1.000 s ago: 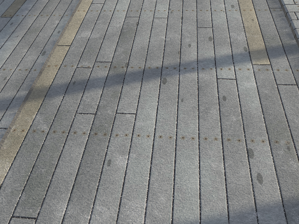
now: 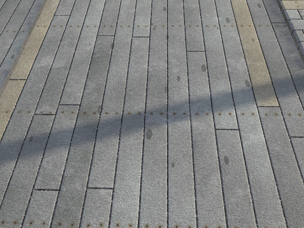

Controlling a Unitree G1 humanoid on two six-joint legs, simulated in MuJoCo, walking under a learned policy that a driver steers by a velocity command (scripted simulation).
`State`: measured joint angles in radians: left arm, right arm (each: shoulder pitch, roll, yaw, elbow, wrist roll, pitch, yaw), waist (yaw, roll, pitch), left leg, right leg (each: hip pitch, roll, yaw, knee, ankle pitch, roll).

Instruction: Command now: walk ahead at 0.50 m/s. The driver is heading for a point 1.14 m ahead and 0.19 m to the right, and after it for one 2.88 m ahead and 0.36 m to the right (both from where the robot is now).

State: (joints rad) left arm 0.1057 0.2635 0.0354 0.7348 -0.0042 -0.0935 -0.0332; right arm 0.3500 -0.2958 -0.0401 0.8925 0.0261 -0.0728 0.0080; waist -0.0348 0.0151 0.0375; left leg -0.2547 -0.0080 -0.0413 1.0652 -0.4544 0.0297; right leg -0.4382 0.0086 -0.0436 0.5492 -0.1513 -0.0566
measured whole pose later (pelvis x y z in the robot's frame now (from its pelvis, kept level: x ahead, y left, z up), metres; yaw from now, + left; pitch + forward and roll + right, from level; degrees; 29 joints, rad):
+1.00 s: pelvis +0.53 -0.01 -0.01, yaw -18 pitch +1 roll +2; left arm 0.07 0.26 0.06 0.68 -0.02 -0.02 -0.05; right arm 0.30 -0.29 -0.08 0.93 0.02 -0.04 -0.02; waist -0.05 -0.02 0.05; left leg 0.08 0.07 0.30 0.46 -0.47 -0.05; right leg -0.50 -0.02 -0.07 0.60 -0.13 -0.12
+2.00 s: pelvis +1.06 -0.17 +0.00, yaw -11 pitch +2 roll +1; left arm 0.10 0.26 0.04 0.71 0.03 -0.11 -0.01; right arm 0.29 -0.28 -0.05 0.82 0.00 -0.03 -0.02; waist -0.06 -0.02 0.01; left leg -0.12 -0.12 -0.13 0.49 -0.39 0.07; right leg -0.46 0.00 0.04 0.45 0.05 -0.01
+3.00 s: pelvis +1.16 -0.17 +0.01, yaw -11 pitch -2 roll +0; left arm 0.14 0.23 0.05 1.07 -0.01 0.02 0.04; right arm 0.27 -0.21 -0.03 1.02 0.00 -0.01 -0.03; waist 0.00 -0.01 0.03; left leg -0.12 -0.01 -0.01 0.51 -0.36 0.01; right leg -0.27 -0.01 0.04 0.55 -0.28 0.01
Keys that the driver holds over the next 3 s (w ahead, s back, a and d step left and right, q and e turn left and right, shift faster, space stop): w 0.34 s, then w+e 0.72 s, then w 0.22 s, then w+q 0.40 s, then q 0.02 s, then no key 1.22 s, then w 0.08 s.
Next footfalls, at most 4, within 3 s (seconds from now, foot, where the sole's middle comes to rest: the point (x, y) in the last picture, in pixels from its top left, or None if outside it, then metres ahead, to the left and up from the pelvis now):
0.46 left None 0.42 0.15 -0.76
1.00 right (190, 181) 0.65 -0.14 -0.76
1.54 left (168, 118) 1.03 -0.07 -0.76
1.98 right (207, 91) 1.21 -0.31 -0.76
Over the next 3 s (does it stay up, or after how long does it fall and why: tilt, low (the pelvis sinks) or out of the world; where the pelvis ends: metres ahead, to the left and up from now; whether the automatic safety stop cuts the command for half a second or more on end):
stays up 1.16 -0.17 0.01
